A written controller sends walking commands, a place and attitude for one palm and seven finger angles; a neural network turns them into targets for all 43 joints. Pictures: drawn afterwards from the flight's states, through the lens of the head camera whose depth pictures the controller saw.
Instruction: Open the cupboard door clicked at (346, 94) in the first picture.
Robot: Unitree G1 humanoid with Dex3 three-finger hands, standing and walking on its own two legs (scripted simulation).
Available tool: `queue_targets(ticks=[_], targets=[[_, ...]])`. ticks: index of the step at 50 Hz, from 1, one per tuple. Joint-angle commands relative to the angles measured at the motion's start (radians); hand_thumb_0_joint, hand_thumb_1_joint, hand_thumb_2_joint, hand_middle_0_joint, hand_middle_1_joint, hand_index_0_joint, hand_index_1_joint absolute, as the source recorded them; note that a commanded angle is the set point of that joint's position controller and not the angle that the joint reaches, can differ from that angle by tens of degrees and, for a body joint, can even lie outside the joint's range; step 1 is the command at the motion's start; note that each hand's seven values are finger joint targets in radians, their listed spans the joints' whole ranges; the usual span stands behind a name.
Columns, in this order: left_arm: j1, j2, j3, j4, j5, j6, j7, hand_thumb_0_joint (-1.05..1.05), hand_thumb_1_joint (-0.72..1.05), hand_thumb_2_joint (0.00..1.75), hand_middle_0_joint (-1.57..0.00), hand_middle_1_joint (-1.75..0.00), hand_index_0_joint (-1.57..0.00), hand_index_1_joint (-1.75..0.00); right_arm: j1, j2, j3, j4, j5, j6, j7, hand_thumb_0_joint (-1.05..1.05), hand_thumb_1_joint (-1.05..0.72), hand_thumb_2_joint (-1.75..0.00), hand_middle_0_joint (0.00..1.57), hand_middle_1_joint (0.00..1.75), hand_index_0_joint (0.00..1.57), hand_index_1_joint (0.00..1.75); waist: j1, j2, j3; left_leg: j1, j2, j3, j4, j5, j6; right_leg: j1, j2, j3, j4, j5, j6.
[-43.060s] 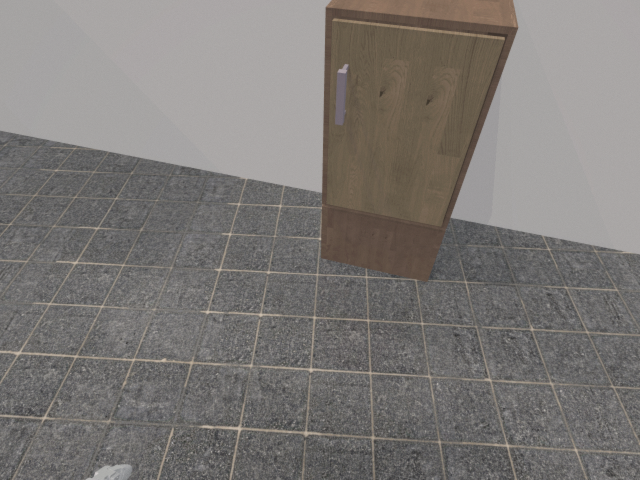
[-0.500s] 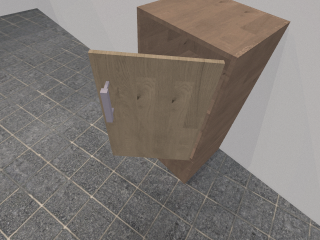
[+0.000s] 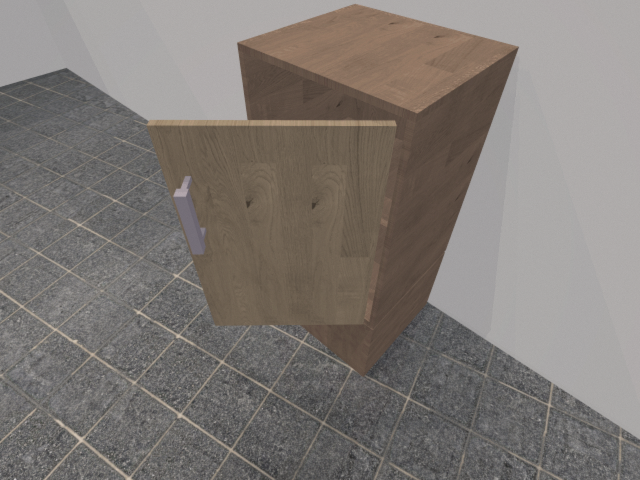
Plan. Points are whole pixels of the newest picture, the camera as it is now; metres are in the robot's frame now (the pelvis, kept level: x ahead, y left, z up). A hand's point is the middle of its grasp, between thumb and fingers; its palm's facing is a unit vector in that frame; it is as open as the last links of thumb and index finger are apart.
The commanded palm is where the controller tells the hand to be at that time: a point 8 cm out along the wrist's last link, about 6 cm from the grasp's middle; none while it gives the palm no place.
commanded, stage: come to a stop and stand still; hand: left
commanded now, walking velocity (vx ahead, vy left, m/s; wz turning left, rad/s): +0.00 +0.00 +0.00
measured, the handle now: (193, 216) +0.56 +0.25 -0.01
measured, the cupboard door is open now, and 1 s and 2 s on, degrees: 43 43 43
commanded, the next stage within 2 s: look again from close up in 0.14 s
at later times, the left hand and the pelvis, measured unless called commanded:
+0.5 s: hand out of the picture +0.03 +0.17 -0.17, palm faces +0.01 -0.99 -0.15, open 7.4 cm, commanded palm none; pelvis +0.03 +0.01 +0.01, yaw +0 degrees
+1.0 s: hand out of the picture +0.09 +0.19 -0.17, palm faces -0.01 -0.98 -0.18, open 7.4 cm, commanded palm none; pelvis +0.07 +0.02 +0.01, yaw -1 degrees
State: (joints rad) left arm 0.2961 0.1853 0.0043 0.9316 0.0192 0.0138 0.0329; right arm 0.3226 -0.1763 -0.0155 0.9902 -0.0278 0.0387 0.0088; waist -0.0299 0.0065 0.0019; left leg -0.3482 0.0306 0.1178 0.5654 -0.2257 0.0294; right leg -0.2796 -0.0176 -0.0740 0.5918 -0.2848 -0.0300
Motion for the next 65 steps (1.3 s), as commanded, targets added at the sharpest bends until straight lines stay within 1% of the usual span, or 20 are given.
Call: queue_targets(ticks=[1,5,11,17,20,21,27,29,33,38,45,49,53,58,59,60,61,62,63,65], targets=[[-0.007,0.123,0.026,-0.058,-0.002,-0.024,0.006,0.00,0.90,0.90,-0.20,-0.30,-0.20,-0.30,0.040,-0.069,-0.011,-0.043,-0.001,-0.033,-0.006,0.00,-0.90,-0.90,0.20,0.30,0.20,0.30,0.002,-0.065,0.081,0.047,0.039,-0.094,-0.092,-0.162,-0.001,-0.164,-0.113,0.172,-0.255,-0.320,-0.046],[0.013,0.109,0.024,-0.042,-0.004,-0.022,0.003,0.00,0.90,0.90,-0.20,-0.30,-0.20,-0.30,0.026,-0.077,-0.007,-0.027,0.000,-0.043,-0.010,0.00,-0.90,-0.90,0.20,0.30,0.20,0.30,0.024,0.007,0.077,-0.024,0.067,-0.148,-0.177,-0.229,0.006,-0.081,-0.082,0.143,-0.214,-0.266,-0.031],[0.040,0.088,0.020,-0.001,-0.004,-0.023,0.001,0.00,0.90,0.90,-0.20,-0.30,-0.20,-0.30,0.033,-0.072,-0.006,0.004,0.002,-0.047,-0.016,0.00,-0.90,-0.90,0.20,0.30,0.20,0.30,0.030,0.040,0.067,-0.035,0.080,-0.176,-0.225,-0.257,0.009,-0.041,-0.072,0.131,-0.212,-0.222,-0.026],[0.054,0.072,0.010,0.037,-0.002,-0.035,0.001,0.00,0.90,0.90,-0.20,-0.30,-0.20,-0.30,0.032,-0.060,-0.003,0.031,0.008,-0.056,-0.019,0.00,-0.90,-0.90,0.20,0.30,0.20,0.30,0.026,0.004,0.041,0.027,0.086,-0.167,-0.223,-0.155,0.010,-0.011,-0.078,0.124,-0.227,-0.101,-0.021],[0.063,0.064,0.006,0.058,-0.003,-0.039,0.002,0.00,0.90,0.90,-0.20,-0.30,-0.20,-0.30,0.023,-0.065,-0.001,0.041,0.012,-0.064,-0.021,0.00,-0.90,-0.90,0.20,0.30,0.20,0.30,0.028,0.023,0.029,0.052,0.092,-0.172,-0.229,-0.117,0.013,0.006,-0.080,0.115,-0.217,-0.034,-0.014],[0.067,0.062,0.005,0.065,-0.003,-0.040,0.002,0.00,0.90,0.90,-0.20,-0.30,-0.20,-0.30,0.015,-0.067,-0.002,0.043,0.013,-0.064,-0.022,0.00,-0.90,-0.90,0.20,0.30,0.20,0.30,0.027,0.009,0.031,0.060,0.092,-0.168,-0.227,-0.108,0.013,0.005,-0.078,0.116,-0.218,-0.022,-0.013],[0.074,0.063,0.000,0.099,0.000,-0.048,0.005,0.00,0.90,0.90,-0.20,-0.30,-0.20,-0.30,-0.011,-0.067,0.001,0.064,0.017,-0.073,-0.025,0.00,-0.90,-0.90,0.20,0.30,0.20,0.30,0.024,-0.021,0.012,0.143,0.090,-0.136,-0.192,0.076,0.013,0.024,-0.091,0.120,-0.219,0.115,-0.005],[0.076,0.063,0.000,0.106,-0.001,-0.048,0.006,0.00,0.90,0.90,-0.20,-0.30,-0.20,-0.30,-0.018,-0.076,0.003,0.068,0.019,-0.078,-0.027,0.00,-0.90,-0.90,0.20,0.30,0.20,0.30,0.026,0.002,-0.001,0.155,0.094,-0.133,-0.190,0.123,0.016,0.042,-0.093,0.115,-0.213,0.139,0.000],[0.074,0.066,0.000,0.120,0.000,-0.046,0.007,0.00,0.90,0.90,-0.20,-0.30,-0.20,-0.30,-0.041,-0.081,0.004,0.078,0.019,-0.079,-0.030,0.00,-0.90,-0.90,0.20,0.30,0.20,0.30,0.030,0.004,0.009,0.170,0.095,-0.131,-0.188,0.173,0.018,0.055,-0.094,0.112,-0.212,0.171,0.004],[0.067,0.072,-0.001,0.128,0.001,-0.042,0.007,0.00,0.90,0.90,-0.20,-0.30,-0.20,-0.30,-0.062,-0.090,0.006,0.085,0.018,-0.079,-0.031,0.00,-0.90,-0.90,0.20,0.30,0.20,0.30,0.033,0.013,0.027,0.180,0.095,-0.129,-0.198,0.186,0.018,0.060,-0.095,0.108,-0.219,0.172,0.008],[0.050,0.079,0.001,0.130,-0.001,-0.037,0.006,0.00,0.90,0.90,-0.20,-0.30,-0.20,-0.30,-0.071,-0.098,0.006,0.090,0.016,-0.077,-0.032,0.00,-0.90,-0.90,0.20,0.30,0.20,0.30,0.036,-0.008,0.031,0.186,0.096,-0.134,-0.216,0.175,0.018,0.073,-0.096,0.102,-0.226,0.153,0.012],[0.044,0.087,0.003,0.124,-0.001,-0.037,0.009,0.00,0.90,0.90,-0.20,-0.30,-0.20,-0.30,-0.070,-0.101,0.004,0.092,0.017,-0.079,-0.034,0.00,-0.90,-0.90,0.20,0.30,0.20,0.30,0.037,-0.014,0.002,0.212,0.099,-0.131,-0.202,0.283,0.019,0.092,-0.100,0.101,-0.213,0.218,0.014],[0.042,0.088,0.006,0.126,-0.002,-0.037,0.010,0.00,0.90,0.90,-0.20,-0.30,-0.20,-0.30,-0.068,-0.101,0.003,0.100,0.016,-0.080,-0.036,0.00,-0.90,-0.90,0.20,0.30,0.20,0.30,0.038,-0.005,-0.019,0.233,0.100,-0.128,-0.200,0.305,0.020,0.105,-0.100,0.100,-0.213,0.221,0.013],[0.037,0.087,0.004,0.131,-0.002,-0.035,0.008,0.00,0.90,0.90,-0.20,-0.30,-0.20,-0.30,-0.067,-0.097,0.006,0.110,0.017,-0.077,-0.035,0.00,-0.90,-0.90,0.20,0.30,0.20,0.30,0.038,-0.005,0.021,0.211,0.097,-0.127,-0.219,0.235,0.018,0.095,-0.101,0.100,-0.231,0.182,0.012],[0.077,0.086,-0.008,0.148,0.009,-0.041,0.045,0.00,0.90,0.90,-0.20,-0.30,-0.20,-0.30,-0.092,-0.138,0.002,0.039,0.027,-0.072,-0.028,0.00,-0.90,-0.90,0.20,0.30,0.20,0.30,0.038,0.040,0.083,0.157,0.117,-0.125,-0.063,0.340,-0.011,0.028,-0.118,0.131,-0.232,0.232,0.017],[0.029,0.115,-0.003,0.094,0.000,-0.044,0.037,0.00,0.90,0.90,-0.20,-0.30,-0.20,-0.30,-0.038,-0.098,0.003,0.028,0.014,-0.063,-0.021,0.00,-0.90,-0.90,0.20,0.30,0.20,0.30,0.008,0.062,0.043,0.139,0.094,-0.138,-0.106,0.103,-0.013,0.031,-0.114,0.123,-0.200,0.031,-0.015],[0.008,0.110,-0.002,0.087,-0.001,-0.038,0.025,0.00,0.90,0.90,-0.20,-0.30,-0.20,-0.30,-0.040,-0.106,0.003,0.032,0.012,-0.062,-0.021,0.00,-0.90,-0.90,0.20,0.30,0.20,0.30,0.012,0.114,0.073,0.089,0.090,-0.152,-0.159,-0.006,-0.002,0.017,-0.091,0.106,-0.175,-0.046,-0.022],[0.024,0.105,-0.001,0.086,0.001,-0.044,0.021,0.00,0.90,0.90,-0.20,-0.30,-0.20,-0.30,-0.030,-0.100,0.007,0.026,0.006,-0.067,-0.020,0.00,-0.90,-0.90,0.20,0.30,0.20,0.30,0.021,0.151,0.038,0.078,0.096,-0.168,-0.165,0.054,0.006,0.057,-0.077,0.091,-0.156,0.009,-0.025],[0.042,0.103,-0.004,0.087,-0.002,-0.044,0.017,0.00,0.90,0.90,-0.20,-0.30,-0.20,-0.30,-0.034,-0.105,0.008,0.011,0.008,-0.067,-0.021,0.00,-0.90,-0.90,0.20,0.30,0.20,0.30,0.026,0.141,0.003,0.106,0.093,-0.168,-0.162,0.077,0.016,0.073,-0.067,0.088,-0.148,0.018,-0.023],[0.041,0.088,-0.007,0.091,-0.005,-0.044,0.014,0.00,0.90,0.90,-0.20,-0.30,-0.20,-0.30,-0.030,-0.108,0.007,0.004,0.012,-0.070,-0.025,0.00,-0.90,-0.90,0.20,0.30,0.20,0.30,0.025,0.069,-0.021,0.136,0.095,-0.167,-0.150,0.118,0.027,0.070,-0.063,0.084,-0.144,0.035,-0.017]])
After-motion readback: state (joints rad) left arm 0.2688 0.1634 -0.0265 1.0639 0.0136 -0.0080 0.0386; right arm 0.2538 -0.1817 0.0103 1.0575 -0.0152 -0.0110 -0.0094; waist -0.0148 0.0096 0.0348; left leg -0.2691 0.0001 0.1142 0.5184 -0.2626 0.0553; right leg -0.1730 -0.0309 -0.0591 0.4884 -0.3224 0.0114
